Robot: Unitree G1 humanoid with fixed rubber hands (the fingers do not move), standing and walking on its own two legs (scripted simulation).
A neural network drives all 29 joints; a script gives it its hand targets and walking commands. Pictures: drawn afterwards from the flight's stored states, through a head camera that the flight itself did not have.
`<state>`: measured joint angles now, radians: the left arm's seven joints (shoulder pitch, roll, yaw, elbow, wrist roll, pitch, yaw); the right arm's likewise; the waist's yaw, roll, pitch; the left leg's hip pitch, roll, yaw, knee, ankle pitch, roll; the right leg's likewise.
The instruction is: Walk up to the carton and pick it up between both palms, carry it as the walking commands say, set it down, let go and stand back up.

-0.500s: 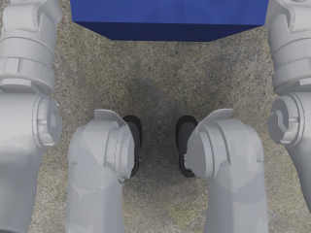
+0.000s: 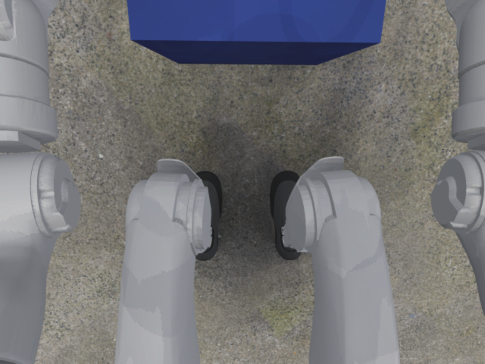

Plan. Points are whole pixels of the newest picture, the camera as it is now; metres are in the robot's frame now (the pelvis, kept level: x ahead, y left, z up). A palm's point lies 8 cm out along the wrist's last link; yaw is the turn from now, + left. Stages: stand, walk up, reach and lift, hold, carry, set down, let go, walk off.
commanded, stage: set down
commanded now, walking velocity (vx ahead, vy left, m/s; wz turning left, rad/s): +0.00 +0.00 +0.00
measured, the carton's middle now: out of the picture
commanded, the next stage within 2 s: let go in 0.92 s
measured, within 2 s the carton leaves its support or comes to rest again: neither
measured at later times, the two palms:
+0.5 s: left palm out of the picture +0.57 +0.23 +0.02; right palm out of the picture +0.57 -0.23 +0.01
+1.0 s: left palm out of the picture +0.57 +0.23 +0.13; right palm out of the picture +0.57 -0.23 +0.13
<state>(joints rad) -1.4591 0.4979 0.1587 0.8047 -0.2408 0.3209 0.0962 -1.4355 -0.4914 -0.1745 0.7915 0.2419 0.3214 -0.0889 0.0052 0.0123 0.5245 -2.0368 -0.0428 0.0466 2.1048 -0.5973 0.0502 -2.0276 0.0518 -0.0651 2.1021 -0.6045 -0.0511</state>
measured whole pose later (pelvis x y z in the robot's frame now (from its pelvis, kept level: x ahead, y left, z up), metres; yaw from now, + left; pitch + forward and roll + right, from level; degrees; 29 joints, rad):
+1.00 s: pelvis +0.01 +0.00 +0.25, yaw +0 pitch +28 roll -1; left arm -1.45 0.48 0.20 0.82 -0.14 0.37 0.02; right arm -1.42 -0.51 -0.24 0.83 0.17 0.35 0.01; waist 0.00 0.01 0.52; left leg -1.30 -0.06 -0.02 1.11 -0.30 0.03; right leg -1.29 0.07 -0.01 1.10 -0.30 -0.03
